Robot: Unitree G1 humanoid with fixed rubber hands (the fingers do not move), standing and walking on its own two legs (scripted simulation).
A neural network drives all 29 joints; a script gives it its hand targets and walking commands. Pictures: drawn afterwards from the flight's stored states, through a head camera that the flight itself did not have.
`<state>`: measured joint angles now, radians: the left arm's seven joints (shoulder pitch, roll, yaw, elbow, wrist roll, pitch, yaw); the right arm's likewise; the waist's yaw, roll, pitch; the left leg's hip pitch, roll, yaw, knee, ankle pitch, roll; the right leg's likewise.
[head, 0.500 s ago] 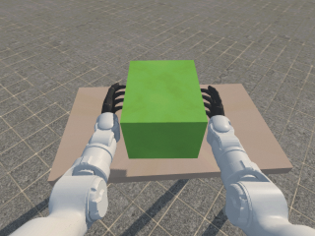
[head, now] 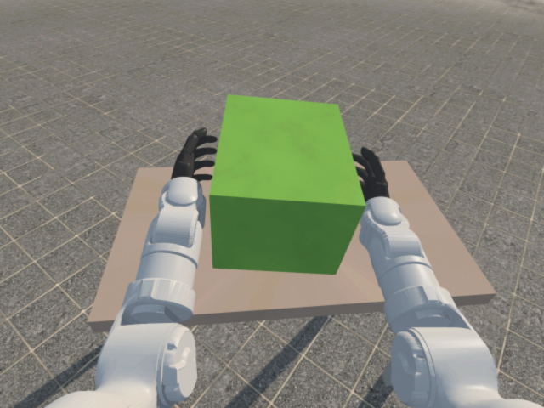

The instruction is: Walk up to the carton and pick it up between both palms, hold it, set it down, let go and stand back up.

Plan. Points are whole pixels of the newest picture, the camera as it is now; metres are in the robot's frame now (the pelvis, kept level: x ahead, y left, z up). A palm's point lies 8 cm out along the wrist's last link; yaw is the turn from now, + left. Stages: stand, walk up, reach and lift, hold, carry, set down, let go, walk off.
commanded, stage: reach and lift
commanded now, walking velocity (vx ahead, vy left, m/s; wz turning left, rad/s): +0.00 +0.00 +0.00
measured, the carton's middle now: (279, 180) +0.43 -0.01 +0.13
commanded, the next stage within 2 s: hold in 1.14 s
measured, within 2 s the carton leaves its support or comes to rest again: neither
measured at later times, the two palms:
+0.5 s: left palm (181, 174) +0.38 +0.14 +0.19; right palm (375, 197) +0.37 -0.15 +0.15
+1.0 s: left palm (177, 163) +0.37 +0.14 +0.21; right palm (377, 190) +0.36 -0.14 +0.17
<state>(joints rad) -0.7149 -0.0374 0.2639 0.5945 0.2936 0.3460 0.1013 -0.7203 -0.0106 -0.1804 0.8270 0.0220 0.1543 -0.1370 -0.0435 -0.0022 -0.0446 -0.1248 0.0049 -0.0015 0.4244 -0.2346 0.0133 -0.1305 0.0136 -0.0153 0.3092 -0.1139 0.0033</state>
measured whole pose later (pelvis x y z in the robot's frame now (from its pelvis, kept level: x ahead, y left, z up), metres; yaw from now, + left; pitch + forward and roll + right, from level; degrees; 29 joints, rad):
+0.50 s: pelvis -0.01 +0.00 +0.00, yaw +0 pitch -6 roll -1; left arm -0.71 -0.04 0.26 0.44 0.36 0.51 0.04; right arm -0.71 0.00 -0.15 0.72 0.05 0.23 -0.16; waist -0.05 0.00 -0.01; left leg -0.09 0.00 0.00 0.41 -0.23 0.02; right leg -0.10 0.01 -0.02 0.30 -0.11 0.00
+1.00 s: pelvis -0.01 +0.00 +0.00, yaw +0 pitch -8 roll -1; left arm -0.71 -0.04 0.26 0.31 0.38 0.60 0.00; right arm -0.69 0.00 -0.11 0.62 0.09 0.26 -0.19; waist -0.06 0.00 0.03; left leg -0.04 0.00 0.00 0.40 -0.22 0.02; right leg -0.05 0.01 -0.02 0.29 -0.10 0.01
